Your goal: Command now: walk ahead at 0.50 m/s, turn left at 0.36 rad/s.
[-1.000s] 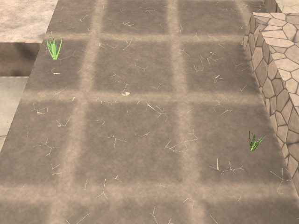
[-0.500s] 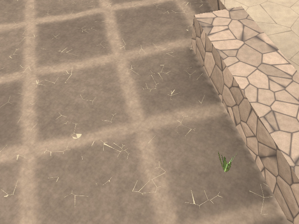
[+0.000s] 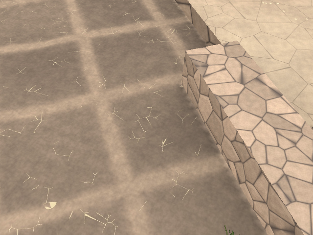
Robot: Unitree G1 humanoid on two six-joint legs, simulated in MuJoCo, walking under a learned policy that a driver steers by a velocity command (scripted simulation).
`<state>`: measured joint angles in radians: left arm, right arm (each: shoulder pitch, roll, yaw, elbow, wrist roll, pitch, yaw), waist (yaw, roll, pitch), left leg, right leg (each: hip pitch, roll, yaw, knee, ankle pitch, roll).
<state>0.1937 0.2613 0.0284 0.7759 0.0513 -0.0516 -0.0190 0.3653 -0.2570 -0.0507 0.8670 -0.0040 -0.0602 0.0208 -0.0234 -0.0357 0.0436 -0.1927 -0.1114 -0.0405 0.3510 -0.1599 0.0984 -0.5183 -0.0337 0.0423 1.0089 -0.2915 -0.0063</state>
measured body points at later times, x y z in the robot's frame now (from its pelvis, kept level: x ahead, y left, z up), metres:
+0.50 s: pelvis +0.25 -0.03 +0.00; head +0.28 -0.05 +0.45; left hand +0.26 +0.25 -0.10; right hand +0.44 -0.27 -0.12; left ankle +0.22 +0.09 -0.66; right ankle +0.27 -0.13 -0.74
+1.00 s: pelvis +0.47 +0.11 +0.00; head +0.49 +0.14 +0.45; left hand +0.42 +0.38 -0.13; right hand +0.69 -0.07 -0.12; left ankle +0.46 +0.15 -0.74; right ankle +0.56 -0.03 -0.66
